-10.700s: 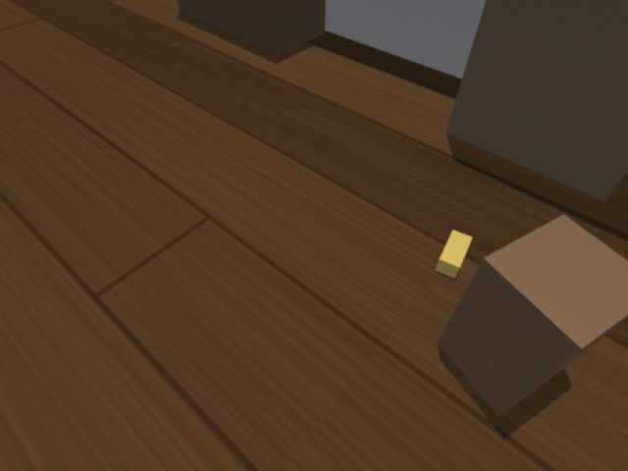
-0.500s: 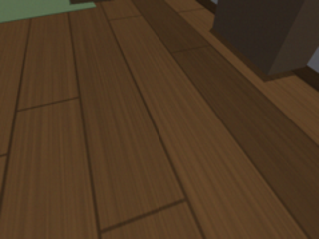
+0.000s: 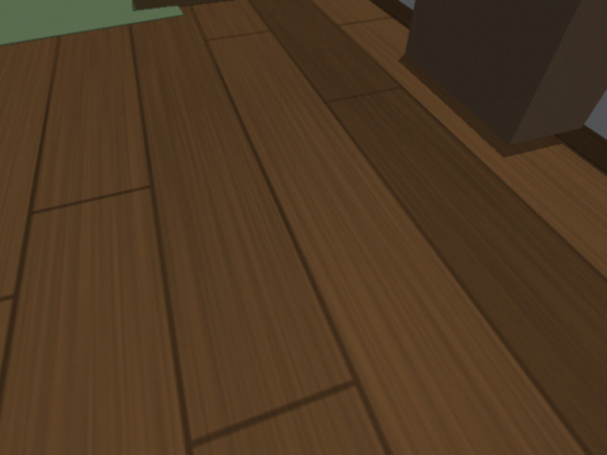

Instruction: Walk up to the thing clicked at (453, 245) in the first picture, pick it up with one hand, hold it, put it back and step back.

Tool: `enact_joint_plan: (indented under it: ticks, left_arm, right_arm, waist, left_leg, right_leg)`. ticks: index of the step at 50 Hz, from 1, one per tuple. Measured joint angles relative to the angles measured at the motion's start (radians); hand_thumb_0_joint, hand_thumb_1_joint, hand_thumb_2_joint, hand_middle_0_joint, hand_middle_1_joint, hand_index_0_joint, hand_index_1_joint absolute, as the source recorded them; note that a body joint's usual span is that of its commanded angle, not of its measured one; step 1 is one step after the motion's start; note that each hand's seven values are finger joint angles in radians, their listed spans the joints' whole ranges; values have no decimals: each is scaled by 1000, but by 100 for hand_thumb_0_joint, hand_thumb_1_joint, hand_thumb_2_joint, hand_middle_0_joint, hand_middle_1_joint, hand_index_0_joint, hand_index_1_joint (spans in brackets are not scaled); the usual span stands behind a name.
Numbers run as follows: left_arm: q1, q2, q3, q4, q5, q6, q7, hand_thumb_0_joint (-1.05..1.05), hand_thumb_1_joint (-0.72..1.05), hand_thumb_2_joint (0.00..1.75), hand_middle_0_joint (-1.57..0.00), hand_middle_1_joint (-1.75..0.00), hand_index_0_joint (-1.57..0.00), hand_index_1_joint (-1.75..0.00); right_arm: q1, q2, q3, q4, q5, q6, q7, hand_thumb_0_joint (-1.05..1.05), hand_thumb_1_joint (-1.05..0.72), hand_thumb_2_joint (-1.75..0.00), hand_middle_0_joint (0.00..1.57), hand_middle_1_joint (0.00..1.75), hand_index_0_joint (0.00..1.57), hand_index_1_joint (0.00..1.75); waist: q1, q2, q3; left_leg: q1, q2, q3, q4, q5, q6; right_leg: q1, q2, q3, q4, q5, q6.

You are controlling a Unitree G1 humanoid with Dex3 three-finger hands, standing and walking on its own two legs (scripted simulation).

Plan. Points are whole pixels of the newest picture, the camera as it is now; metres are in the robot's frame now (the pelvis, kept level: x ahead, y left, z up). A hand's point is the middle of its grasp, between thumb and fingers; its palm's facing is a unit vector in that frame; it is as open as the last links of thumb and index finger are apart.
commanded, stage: stand
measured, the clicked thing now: out of the picture -0.23 -0.93 -0.75
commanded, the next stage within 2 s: walk up in 0.82 s
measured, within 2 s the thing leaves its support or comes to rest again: neither
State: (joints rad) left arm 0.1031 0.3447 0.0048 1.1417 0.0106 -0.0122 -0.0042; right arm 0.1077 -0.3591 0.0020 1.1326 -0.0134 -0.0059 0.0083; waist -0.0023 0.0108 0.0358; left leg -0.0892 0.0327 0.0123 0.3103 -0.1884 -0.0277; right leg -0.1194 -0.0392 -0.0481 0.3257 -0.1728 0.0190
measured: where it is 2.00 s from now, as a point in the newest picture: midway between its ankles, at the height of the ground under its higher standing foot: (326, 401)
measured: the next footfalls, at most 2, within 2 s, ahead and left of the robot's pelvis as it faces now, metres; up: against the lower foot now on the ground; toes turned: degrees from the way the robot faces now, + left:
left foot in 1.44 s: +0.36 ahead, +0.06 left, +0.00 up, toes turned +3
right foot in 1.92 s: +0.55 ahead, -0.19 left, +0.00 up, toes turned -5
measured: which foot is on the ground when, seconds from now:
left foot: down 0.00-1.00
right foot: down 0.00-1.00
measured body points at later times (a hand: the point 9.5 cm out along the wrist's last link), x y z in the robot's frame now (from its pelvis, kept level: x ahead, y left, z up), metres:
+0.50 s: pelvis +0.00 +0.00 +0.00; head +0.01 +0.00 +0.45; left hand +0.07 +0.30 -0.13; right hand +0.07 -0.30 -0.13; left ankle -0.01 +0.14 -0.75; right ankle +0.00 -0.13 -0.75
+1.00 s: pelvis +0.02 -0.01 -0.01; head +0.03 -0.02 +0.44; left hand +0.09 +0.32 -0.13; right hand +0.08 -0.33 -0.14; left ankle -0.01 +0.13 -0.75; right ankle +0.02 -0.12 -0.74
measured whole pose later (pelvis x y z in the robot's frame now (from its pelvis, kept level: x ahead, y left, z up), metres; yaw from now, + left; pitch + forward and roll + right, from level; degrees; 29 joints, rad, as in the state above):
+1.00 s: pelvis +0.02 -0.01 -0.01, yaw -2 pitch -2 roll +2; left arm 0.20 0.41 0.07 1.06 0.04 -0.01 -0.06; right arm 0.20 -0.38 -0.08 1.04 -0.04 -0.03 0.06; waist 0.01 -0.02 0.03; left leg -0.11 0.03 0.05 0.44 -0.30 0.01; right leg -0.25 -0.05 -0.04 0.62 -0.44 -0.03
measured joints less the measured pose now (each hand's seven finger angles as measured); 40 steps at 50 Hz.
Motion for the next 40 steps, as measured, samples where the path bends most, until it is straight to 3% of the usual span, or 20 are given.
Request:
enact_joint_plan:
  ticks: [40]
  left_arm:
    - [12,3,2,-6,1,2,0,1,91,90,-21,-30,-20,-30]
  right_arm:
    - [6,3,0,-8,-1,1,0,1,-91,-90,20,30,20,30]
  waist:
    - [1,-5,6]
  left_leg:
    - [4,-3,4,0,-4,4]
  right_leg:
    - [4,-3,4,-2,-1,4]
